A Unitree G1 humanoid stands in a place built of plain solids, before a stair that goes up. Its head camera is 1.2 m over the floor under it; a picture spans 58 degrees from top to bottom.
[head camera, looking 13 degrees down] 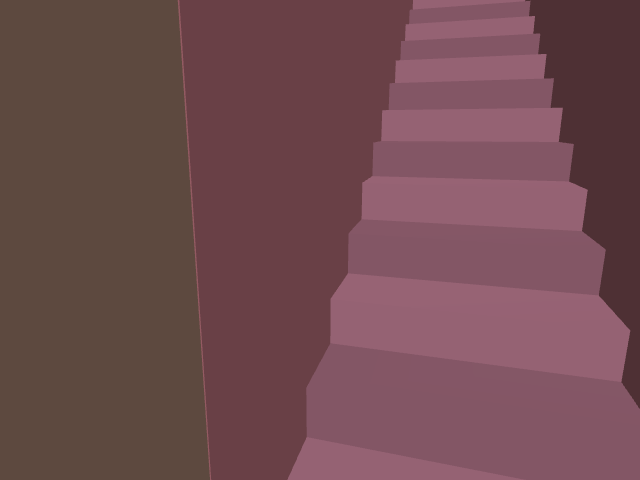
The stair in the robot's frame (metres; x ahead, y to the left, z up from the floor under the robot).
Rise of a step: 0.17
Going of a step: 0.27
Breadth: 0.87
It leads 16 degrees to the right of straight ahead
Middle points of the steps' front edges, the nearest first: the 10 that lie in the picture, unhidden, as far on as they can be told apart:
0.99 -0.38 0.51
1.25 -0.46 0.68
1.51 -0.53 0.85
1.78 -0.61 1.02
2.04 -0.68 1.19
2.30 -0.75 1.35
2.57 -0.83 1.52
2.83 -0.90 1.69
3.09 -0.98 1.86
3.35 -1.05 2.03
